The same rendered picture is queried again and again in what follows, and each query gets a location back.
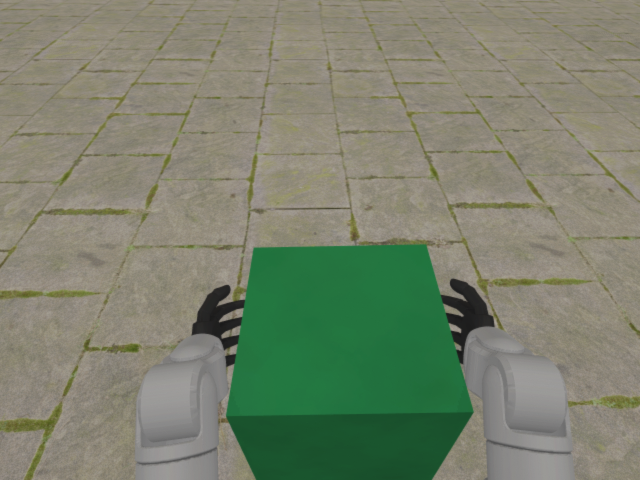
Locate left robot hand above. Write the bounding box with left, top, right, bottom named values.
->
left=191, top=285, right=245, bottom=367

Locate left robot forearm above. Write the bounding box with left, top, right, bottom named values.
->
left=135, top=334, right=229, bottom=480

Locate right robot forearm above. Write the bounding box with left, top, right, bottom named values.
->
left=463, top=326, right=575, bottom=480

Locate carton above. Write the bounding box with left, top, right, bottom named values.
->
left=226, top=244, right=474, bottom=480

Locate right robot hand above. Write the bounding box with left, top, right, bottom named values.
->
left=441, top=279, right=495, bottom=364

